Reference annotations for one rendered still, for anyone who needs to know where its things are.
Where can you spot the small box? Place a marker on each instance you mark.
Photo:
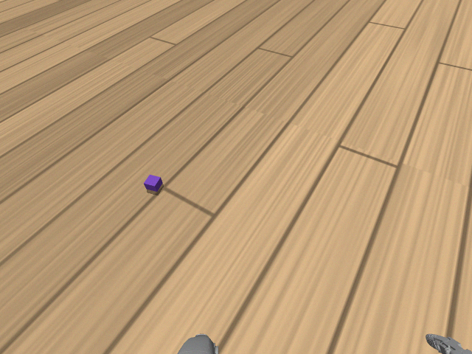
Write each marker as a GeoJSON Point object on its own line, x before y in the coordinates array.
{"type": "Point", "coordinates": [153, 183]}

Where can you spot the right robot hand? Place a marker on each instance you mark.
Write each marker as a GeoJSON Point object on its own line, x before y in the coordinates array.
{"type": "Point", "coordinates": [445, 345]}

